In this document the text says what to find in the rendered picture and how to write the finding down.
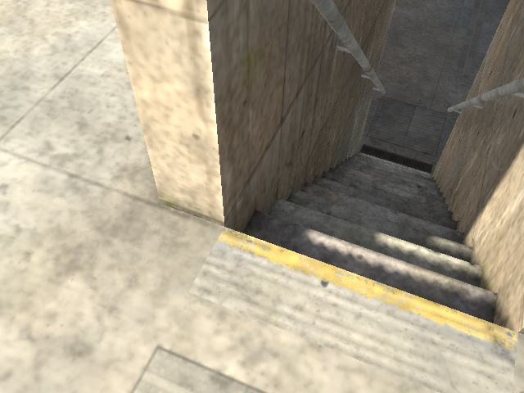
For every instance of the stairs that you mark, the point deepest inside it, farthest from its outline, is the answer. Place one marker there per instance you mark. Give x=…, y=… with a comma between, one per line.
x=383, y=221

